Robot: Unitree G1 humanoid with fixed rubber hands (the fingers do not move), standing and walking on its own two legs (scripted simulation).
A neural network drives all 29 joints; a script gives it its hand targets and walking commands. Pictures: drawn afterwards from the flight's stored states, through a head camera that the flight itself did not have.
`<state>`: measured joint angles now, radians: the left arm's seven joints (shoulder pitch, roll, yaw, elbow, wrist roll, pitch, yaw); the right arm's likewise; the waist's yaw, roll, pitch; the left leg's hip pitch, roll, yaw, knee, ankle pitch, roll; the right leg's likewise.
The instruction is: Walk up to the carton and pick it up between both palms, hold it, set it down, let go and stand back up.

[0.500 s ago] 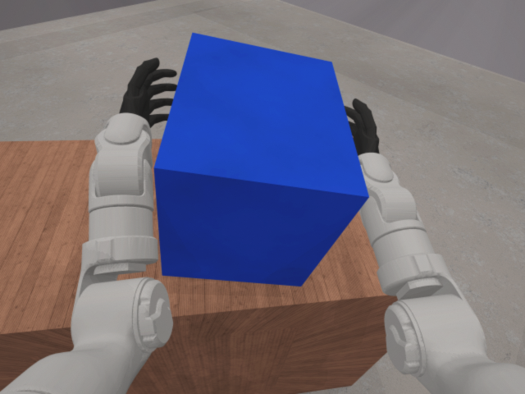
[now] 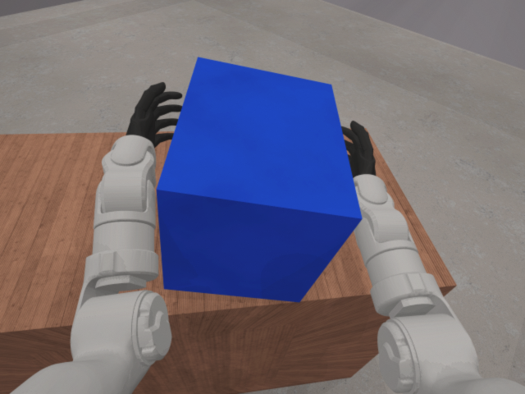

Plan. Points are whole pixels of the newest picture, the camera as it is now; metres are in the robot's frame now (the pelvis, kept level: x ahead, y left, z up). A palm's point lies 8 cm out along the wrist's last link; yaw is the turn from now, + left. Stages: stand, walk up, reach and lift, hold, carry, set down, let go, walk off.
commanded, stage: set down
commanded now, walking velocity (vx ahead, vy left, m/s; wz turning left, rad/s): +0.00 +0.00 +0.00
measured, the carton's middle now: (250, 183) +0.41 +0.01 +0.09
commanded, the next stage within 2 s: none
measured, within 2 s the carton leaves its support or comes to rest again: rests again in 1.16 s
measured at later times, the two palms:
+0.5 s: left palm (148, 150) +0.41 +0.16 +0.16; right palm (358, 186) +0.37 -0.16 +0.13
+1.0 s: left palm (145, 153) +0.41 +0.16 +0.15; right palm (354, 187) +0.37 -0.15 +0.12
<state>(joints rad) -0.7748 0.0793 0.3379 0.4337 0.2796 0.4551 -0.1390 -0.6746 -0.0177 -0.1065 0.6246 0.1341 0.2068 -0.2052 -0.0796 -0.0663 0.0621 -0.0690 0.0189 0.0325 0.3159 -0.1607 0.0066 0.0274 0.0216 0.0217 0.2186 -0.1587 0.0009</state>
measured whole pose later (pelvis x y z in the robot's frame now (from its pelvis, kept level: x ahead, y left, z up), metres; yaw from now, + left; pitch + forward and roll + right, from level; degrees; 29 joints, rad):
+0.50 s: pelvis +0.00 +0.00 +0.00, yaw +0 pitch -5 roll -1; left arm -0.73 0.07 0.34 0.48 0.28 0.37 -0.14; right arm -0.62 0.01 -0.13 0.64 0.08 0.14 -0.20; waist -0.08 -0.07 0.07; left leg -0.07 0.02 0.03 0.32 -0.16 0.01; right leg 0.03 0.02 0.02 0.22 -0.16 0.00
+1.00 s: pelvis +0.00 +0.00 +0.00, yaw +0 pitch -5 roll -1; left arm -0.74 0.07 0.37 0.52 0.28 0.32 -0.16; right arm -0.62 0.05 -0.19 0.66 0.01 0.07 -0.18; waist -0.08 -0.07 0.07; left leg -0.07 0.01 0.03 0.32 -0.16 0.01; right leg 0.03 0.02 0.02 0.22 -0.16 0.00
